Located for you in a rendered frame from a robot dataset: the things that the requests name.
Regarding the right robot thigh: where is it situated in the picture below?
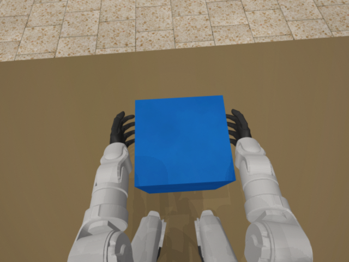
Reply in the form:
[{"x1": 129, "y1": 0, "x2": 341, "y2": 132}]
[{"x1": 194, "y1": 215, "x2": 238, "y2": 262}]

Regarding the right robot forearm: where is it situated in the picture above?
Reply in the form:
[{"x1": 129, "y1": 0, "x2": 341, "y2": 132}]
[{"x1": 235, "y1": 137, "x2": 313, "y2": 262}]

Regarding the left robot forearm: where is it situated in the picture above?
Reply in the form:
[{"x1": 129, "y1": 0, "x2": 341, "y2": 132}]
[{"x1": 67, "y1": 142, "x2": 133, "y2": 262}]

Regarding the robot right hand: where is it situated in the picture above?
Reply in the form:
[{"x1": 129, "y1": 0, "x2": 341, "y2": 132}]
[{"x1": 226, "y1": 109, "x2": 252, "y2": 146}]

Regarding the robot left hand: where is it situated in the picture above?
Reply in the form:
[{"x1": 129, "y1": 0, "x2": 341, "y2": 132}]
[{"x1": 110, "y1": 111, "x2": 135, "y2": 148}]

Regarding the robot thigh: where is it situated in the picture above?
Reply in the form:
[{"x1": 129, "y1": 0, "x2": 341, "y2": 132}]
[
  {"x1": 131, "y1": 215, "x2": 167, "y2": 262},
  {"x1": 194, "y1": 215, "x2": 238, "y2": 262}
]

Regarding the carton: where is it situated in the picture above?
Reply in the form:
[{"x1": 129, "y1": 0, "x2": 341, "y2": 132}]
[{"x1": 135, "y1": 95, "x2": 236, "y2": 194}]

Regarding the right robot upper arm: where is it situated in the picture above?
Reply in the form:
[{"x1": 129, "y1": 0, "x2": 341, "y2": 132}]
[{"x1": 244, "y1": 219, "x2": 312, "y2": 262}]

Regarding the left robot upper arm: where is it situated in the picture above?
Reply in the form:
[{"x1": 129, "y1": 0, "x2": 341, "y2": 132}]
[{"x1": 68, "y1": 230, "x2": 134, "y2": 262}]

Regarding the left robot thigh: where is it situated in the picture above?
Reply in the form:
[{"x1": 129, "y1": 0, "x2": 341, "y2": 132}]
[{"x1": 131, "y1": 215, "x2": 167, "y2": 262}]

